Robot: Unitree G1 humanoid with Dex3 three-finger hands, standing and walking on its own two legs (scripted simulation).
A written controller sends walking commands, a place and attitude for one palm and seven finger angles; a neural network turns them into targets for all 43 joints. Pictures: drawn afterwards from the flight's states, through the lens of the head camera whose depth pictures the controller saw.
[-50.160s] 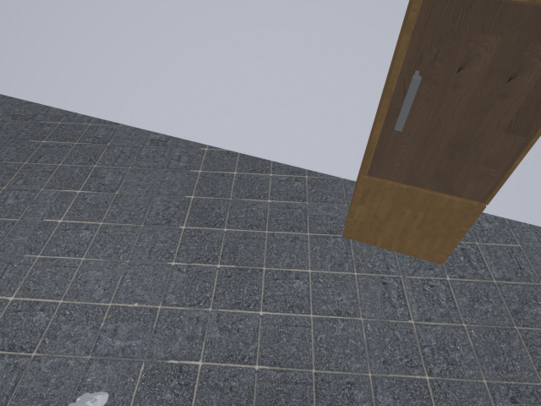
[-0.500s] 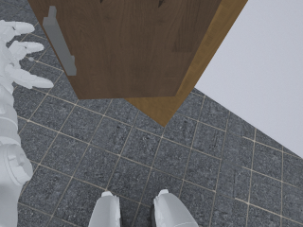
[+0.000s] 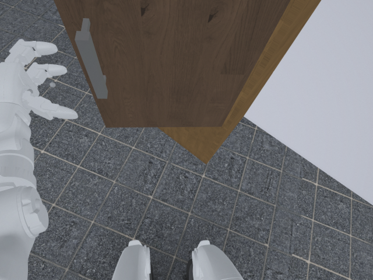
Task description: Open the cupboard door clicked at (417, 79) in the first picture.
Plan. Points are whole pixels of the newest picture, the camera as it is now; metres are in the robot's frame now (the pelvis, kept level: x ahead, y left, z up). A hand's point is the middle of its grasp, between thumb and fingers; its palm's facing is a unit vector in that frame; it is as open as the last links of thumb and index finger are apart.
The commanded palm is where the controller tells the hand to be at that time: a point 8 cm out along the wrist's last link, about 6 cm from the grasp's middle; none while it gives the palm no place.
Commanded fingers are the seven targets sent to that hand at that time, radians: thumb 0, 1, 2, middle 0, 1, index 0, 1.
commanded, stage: move the hooked fingers beside the handle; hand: left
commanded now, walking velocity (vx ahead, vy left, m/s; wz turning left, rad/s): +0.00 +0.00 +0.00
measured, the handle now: (95, 62) +0.55 +0.17 +0.07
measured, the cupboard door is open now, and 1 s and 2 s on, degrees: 42 42 42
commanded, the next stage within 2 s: slide the fingers in behind the handle in 0.18 s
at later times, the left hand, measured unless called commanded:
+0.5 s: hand (63, 85) +0.49 +0.22 +0.06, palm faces +0.00 -1.00 -0.01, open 14.0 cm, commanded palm +0.47 +0.25 +0.06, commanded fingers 0.00 -0.50 0.30 -0.30 -1.20 -0.30 -1.20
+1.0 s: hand (79, 87) +0.49 +0.19 +0.06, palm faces +0.01 -1.00 -0.01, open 14.0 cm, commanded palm +0.47 +0.23 +0.06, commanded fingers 0.00 -0.50 0.30 -0.30 -1.20 -0.30 -1.20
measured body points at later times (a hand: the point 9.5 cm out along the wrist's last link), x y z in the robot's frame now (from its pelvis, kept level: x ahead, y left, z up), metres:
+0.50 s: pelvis -0.01 +0.00 +0.00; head +0.13 +0.03 +0.43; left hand +0.48 +0.27 +0.07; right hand +0.01 -0.26 -0.11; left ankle +0.02 +0.09 -0.65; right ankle +0.00 -0.12 -0.65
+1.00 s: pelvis -0.01 -0.01 +0.00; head +0.12 +0.02 +0.43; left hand +0.48 +0.25 +0.06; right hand +0.02 -0.27 -0.11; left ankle +0.02 +0.09 -0.65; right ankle +0.00 -0.12 -0.65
